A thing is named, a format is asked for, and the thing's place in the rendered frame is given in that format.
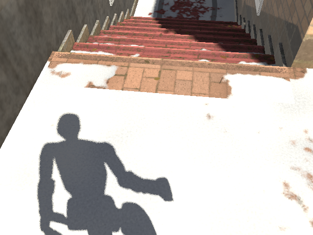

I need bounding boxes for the stairs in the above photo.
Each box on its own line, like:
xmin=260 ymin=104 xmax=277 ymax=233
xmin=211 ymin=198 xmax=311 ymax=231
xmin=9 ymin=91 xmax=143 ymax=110
xmin=70 ymin=16 xmax=276 ymax=67

